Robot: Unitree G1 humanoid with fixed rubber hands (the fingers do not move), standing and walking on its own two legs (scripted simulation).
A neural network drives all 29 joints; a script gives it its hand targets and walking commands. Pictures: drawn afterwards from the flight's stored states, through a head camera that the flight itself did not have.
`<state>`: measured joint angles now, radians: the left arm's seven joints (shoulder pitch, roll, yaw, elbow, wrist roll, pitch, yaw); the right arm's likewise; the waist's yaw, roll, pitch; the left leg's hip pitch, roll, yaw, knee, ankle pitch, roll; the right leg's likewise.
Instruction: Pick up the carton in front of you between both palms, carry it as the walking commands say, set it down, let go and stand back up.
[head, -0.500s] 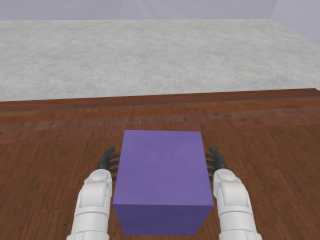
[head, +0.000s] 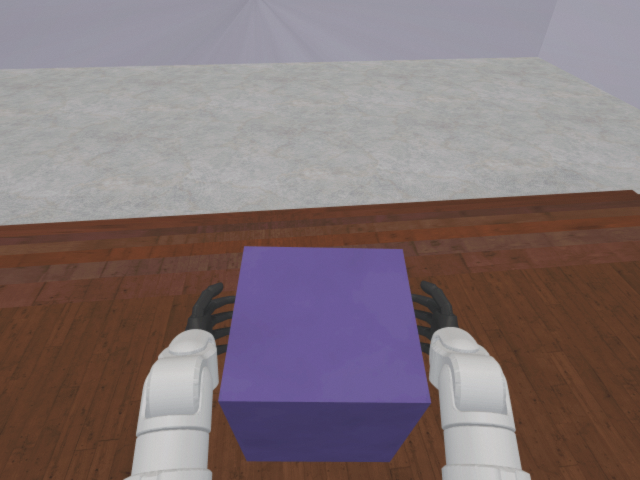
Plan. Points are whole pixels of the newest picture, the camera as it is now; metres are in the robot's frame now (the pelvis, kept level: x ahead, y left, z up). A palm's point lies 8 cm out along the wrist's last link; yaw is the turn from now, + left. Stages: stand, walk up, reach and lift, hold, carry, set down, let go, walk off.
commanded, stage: carry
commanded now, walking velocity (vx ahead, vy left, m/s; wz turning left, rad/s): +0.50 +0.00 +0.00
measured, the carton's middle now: (321, 360) +0.30 +0.00 +0.01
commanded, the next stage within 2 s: none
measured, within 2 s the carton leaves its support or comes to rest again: neither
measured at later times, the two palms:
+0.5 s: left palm (234, 230) +0.48 +0.14 +0.10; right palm (420, 224) +0.50 -0.16 +0.10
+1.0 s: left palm (246, 144) +0.81 +0.17 +0.08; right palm (379, 146) +0.79 -0.13 +0.09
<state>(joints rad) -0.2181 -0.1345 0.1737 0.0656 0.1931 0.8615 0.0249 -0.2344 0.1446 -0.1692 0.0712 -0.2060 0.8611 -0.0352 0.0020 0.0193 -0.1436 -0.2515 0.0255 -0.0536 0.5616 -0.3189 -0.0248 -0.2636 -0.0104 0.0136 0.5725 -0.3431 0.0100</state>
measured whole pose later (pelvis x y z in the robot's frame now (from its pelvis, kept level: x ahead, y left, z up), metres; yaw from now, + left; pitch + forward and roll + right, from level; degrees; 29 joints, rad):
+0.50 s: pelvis +0.22 -0.02 +0.01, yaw +2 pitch +6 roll +1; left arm -0.17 -0.13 0.10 -0.33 0.11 1.23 0.10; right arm -0.18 0.14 -0.14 -0.34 -0.09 1.24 -0.10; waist 0.01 -0.01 -0.14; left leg -0.50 0.06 0.11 1.02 -0.42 0.01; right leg -0.18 -0.02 -0.19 0.41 -0.33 -0.04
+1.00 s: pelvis +0.54 +0.04 +0.02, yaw -2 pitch +4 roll -2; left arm -0.10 -0.13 0.07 -0.33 0.12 1.17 0.08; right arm -0.11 0.13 -0.10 -0.32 -0.10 1.16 -0.09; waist -0.04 0.01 -0.07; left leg -0.15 0.00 0.23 0.31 -0.25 0.09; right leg -0.62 -0.10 -0.10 0.87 -0.20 -0.01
